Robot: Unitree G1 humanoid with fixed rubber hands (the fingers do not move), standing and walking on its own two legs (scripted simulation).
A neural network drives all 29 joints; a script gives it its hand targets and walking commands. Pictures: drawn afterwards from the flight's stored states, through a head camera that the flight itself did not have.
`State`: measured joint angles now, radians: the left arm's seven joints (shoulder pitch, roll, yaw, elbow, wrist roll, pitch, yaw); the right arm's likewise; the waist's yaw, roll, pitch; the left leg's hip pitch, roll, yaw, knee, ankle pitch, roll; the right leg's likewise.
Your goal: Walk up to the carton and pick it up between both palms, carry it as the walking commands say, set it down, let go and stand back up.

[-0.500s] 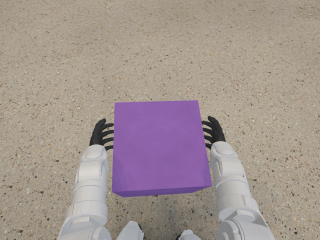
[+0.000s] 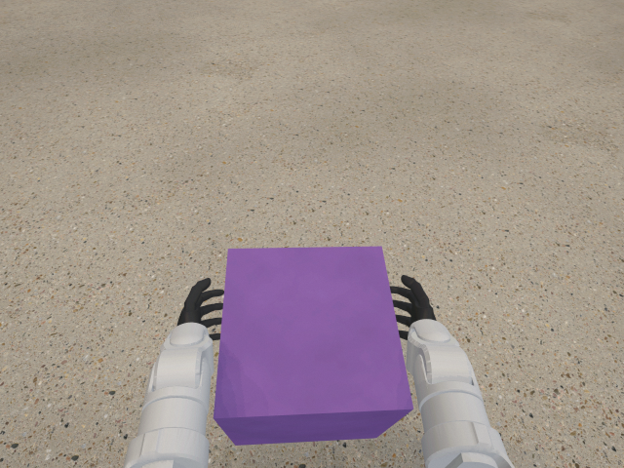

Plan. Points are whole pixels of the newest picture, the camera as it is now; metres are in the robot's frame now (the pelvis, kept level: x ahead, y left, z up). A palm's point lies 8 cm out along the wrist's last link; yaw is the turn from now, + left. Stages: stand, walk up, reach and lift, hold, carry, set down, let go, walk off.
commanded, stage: reach and lift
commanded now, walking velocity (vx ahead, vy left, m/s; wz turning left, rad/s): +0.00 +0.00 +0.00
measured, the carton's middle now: (306, 348) +0.33 +0.03 -0.07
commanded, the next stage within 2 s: hold in 1.52 s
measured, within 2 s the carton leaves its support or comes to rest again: neither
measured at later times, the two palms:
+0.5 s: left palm (185, 323) +0.28 +0.18 +0.06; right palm (441, 322) +0.31 -0.13 +0.07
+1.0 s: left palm (200, 311) +0.30 +0.16 +0.07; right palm (455, 324) +0.30 -0.15 +0.07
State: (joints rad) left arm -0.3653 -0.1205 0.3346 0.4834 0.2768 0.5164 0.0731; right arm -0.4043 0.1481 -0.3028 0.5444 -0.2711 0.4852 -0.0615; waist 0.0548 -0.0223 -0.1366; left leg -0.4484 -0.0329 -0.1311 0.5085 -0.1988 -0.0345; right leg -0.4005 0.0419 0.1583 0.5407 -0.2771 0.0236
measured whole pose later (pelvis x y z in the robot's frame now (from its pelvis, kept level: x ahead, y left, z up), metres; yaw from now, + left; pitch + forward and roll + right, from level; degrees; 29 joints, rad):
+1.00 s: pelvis +0.00 +0.01 +0.01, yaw -1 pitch -5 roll +0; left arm -0.39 -0.13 0.28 0.41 0.32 0.75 0.07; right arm -0.42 0.14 -0.31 0.46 -0.32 0.71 -0.03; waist -0.01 -0.02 -0.06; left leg -0.12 -0.03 -0.11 0.35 -0.15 -0.02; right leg -0.07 0.01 0.16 0.36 -0.21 0.03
